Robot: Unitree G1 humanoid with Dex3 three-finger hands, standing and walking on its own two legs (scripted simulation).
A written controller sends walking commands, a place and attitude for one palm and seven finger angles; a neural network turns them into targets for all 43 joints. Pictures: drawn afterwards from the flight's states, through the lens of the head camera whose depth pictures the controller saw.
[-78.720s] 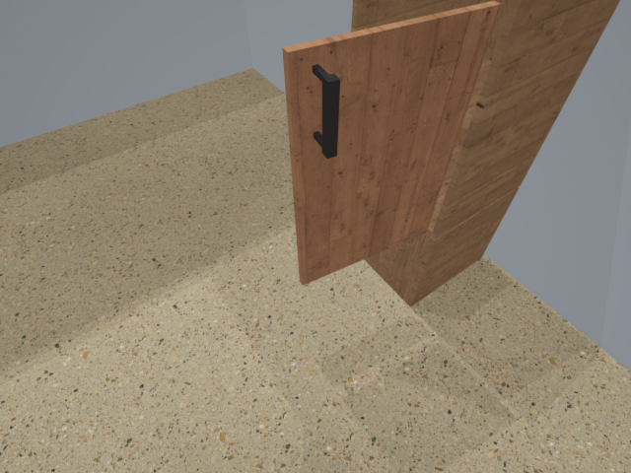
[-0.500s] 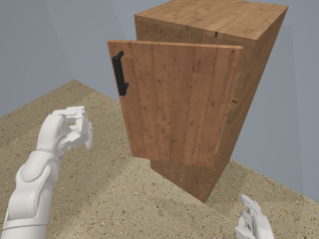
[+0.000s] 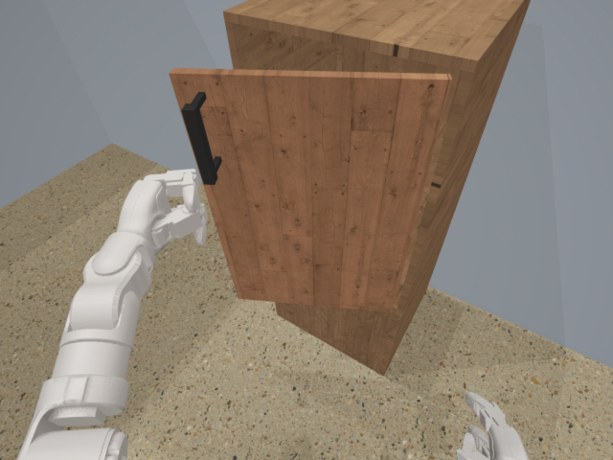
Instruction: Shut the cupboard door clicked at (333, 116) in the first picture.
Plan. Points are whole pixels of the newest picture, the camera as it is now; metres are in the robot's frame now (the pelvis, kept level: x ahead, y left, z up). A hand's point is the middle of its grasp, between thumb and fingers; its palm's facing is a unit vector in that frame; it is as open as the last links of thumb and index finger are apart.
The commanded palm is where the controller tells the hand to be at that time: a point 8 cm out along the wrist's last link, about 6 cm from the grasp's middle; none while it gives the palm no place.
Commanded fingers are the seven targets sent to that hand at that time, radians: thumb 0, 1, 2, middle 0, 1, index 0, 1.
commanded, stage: bring the fist close to the handle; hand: left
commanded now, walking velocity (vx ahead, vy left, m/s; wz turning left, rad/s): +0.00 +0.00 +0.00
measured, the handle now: (205, 139) +0.53 +0.19 +0.16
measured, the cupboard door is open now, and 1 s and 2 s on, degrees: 26 26 10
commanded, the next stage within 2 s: push the door shut along its arc in 0.64 s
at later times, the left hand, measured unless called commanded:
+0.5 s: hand (215, 176) +0.43 +0.15 +0.16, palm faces -0.04 -1.00 -0.01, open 3.2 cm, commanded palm +0.41 +0.21 +0.16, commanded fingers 0.00 0.90 0.90 -1.30 -1.50 -1.30 -1.50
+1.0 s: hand (215, 167) +0.45 +0.16 +0.17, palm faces -0.10 -0.99 +0.00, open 3.2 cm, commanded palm +0.45 +0.21 +0.16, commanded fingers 0.00 0.90 0.90 -1.30 -1.50 -1.30 -1.50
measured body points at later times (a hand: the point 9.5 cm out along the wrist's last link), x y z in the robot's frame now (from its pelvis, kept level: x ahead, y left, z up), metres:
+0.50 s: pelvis +0.00 -0.01 +0.00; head +0.02 -0.03 +0.45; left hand +0.43 +0.21 +0.17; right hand +0.07 -0.28 -0.12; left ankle +0.02 +0.10 -0.73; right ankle -0.04 -0.09 -0.73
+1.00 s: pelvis -0.02 +0.00 -0.01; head +0.02 +0.00 +0.44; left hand +0.45 +0.21 +0.17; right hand +0.08 -0.26 -0.12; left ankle +0.02 +0.10 -0.73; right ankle -0.04 -0.09 -0.73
